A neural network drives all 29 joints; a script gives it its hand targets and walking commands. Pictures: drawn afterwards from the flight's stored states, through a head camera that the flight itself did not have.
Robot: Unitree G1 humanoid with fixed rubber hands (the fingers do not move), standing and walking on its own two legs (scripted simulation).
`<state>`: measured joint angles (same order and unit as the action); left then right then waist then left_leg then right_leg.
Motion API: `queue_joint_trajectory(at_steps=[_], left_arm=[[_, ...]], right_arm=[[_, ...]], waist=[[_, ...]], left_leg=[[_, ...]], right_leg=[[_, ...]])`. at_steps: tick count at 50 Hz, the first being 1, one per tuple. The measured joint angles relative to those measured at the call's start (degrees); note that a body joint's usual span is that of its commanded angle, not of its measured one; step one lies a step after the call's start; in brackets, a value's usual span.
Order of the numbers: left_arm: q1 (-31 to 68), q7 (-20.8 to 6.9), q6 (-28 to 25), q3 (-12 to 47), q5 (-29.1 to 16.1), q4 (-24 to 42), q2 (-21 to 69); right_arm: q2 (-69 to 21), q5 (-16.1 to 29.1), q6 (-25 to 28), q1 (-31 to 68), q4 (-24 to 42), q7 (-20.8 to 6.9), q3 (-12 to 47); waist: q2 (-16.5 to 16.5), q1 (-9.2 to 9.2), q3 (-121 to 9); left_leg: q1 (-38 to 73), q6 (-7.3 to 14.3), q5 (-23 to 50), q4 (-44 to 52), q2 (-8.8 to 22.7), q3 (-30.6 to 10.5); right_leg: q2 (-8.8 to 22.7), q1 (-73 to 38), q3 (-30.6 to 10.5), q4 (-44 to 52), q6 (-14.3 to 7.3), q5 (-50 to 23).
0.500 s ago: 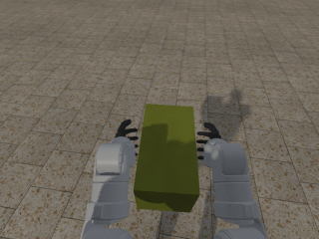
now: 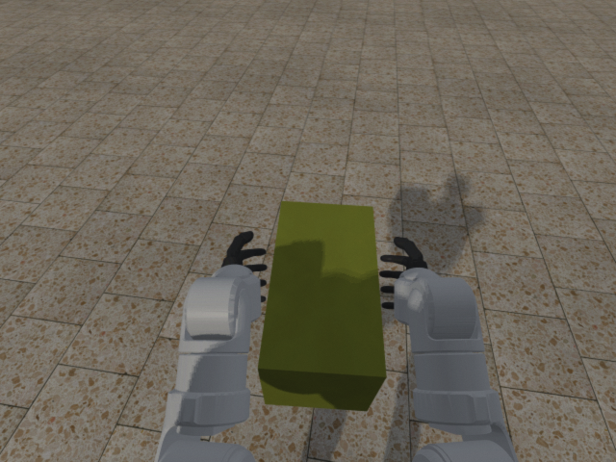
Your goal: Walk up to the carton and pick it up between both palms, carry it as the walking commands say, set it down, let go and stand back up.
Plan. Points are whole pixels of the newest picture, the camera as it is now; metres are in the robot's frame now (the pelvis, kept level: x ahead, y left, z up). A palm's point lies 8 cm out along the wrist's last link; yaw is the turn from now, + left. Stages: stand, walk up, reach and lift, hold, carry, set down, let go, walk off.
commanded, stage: carry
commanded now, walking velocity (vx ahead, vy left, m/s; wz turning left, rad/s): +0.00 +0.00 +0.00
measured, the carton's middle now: (321, 300) +0.35 +0.00 +0.00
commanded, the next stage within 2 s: none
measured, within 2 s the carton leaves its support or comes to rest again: neither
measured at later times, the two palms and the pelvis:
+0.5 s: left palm (237, 280) +0.31 +0.11 +0.10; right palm (417, 284) +0.31 -0.11 +0.09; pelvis +0.01 +0.00 +0.00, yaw +0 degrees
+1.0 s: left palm (239, 278) +0.31 +0.11 +0.10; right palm (418, 282) +0.31 -0.12 +0.10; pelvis +0.01 -0.01 +0.00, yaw +0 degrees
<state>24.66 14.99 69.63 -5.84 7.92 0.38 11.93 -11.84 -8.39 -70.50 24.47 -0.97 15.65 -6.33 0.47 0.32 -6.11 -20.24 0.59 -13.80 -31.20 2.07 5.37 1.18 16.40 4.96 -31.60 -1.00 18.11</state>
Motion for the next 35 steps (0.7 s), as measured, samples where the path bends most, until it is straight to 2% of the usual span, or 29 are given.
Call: queue_joint_trajectory(at_steps=[35], left_arm=[[0.0, -0.1, 0.1, 0.0, 0.1, 0.0, 0.0]], right_arm=[[0.0, -0.1, -0.2, 0.0, 0.2, -0.1, 0.0]], waist=[[0.0, 0.08, -0.4]], left_leg=[[0.5, -0.4, -0.5, 0.1, 0.3, -0.2]], right_leg=[[-0.3, -0.6, 0.2, 0.3, -0.3, 0.4]])
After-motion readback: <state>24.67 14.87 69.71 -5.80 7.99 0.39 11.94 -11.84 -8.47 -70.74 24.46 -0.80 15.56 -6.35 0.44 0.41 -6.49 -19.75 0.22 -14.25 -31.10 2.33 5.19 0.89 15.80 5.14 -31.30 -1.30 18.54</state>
